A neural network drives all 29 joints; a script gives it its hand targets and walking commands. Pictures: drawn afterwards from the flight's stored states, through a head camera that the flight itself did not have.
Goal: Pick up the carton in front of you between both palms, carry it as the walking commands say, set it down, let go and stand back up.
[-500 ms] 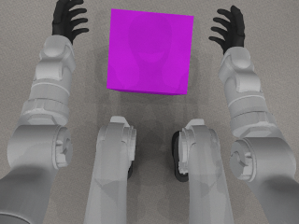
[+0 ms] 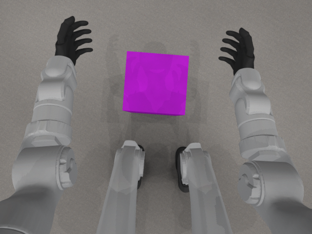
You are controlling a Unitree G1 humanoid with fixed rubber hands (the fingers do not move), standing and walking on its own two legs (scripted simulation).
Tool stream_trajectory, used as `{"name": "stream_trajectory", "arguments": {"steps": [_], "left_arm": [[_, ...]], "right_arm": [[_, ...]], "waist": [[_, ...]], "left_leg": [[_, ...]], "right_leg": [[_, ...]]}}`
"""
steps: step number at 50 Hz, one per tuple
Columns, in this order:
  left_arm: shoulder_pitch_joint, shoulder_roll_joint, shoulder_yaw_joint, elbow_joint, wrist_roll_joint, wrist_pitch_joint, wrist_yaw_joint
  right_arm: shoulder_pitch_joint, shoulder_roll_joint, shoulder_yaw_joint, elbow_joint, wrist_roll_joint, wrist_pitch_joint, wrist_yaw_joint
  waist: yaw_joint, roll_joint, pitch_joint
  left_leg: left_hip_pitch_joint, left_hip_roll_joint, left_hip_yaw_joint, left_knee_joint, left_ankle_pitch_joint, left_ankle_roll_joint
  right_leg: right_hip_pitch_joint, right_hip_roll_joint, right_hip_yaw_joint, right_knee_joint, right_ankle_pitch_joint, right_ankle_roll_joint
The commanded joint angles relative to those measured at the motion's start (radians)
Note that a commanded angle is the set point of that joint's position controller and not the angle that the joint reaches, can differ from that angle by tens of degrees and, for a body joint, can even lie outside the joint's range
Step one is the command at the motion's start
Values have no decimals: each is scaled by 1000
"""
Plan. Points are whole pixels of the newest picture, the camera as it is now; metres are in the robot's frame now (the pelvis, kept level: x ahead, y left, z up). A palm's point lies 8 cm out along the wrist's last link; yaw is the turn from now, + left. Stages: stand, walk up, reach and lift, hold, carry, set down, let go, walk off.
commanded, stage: set down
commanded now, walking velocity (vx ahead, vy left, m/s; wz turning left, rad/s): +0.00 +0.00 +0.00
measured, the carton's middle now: (155, 88) +0.47 +0.03 -0.43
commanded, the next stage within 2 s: let go in 0.20 s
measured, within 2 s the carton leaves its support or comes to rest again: neither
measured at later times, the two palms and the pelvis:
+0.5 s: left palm (23, 71) +0.42 +0.25 +0.02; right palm (288, 82) +0.42 -0.18 +0.02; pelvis +0.05 +0.00 +0.14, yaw +2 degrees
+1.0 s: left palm out of the picture +0.28 +0.23 +0.14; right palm out of the picture +0.28 -0.24 +0.14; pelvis +0.11 -0.01 +0.22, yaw +2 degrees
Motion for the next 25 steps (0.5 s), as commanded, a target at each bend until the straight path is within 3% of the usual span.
{"name": "stream_trajectory", "arguments": {"steps": [1, 14, 19, 25], "left_arm": [[-184, 114, 27, -92, 15, -27, -9], [-50, 64, 56, -54, 99, -63, -21], [168, 32, 40, -145, 147, -61, -2], [386, -6, -10, -285, 108, -93, 5]], "right_arm": [[-155, -76, -12, -99, -10, -27, 10], [-16, -57, -26, -62, -71, -62, 46], [196, -73, 10, -118, -128, -66, 71], [398, -86, 61, -215, -114, -99, 107]], "waist": [[13, 57, -966], [13, 55, -904], [13, 53, -929], [7, 43, -789]], "left_leg": [[722, -14, 50, -209, 365, -29], [958, -6, 18, -467, 461, -28], [1151, -2, 8, -562, 547, -29], [1274, 9, -12, -676, 601, -23]], "right_leg": [[473, 28, -90, -199, 260, 29], [675, 10, -63, -464, 349, 28], [813, 7, -59, -562, 397, 16], [967, -8, -35, -671, 457, 1]]}}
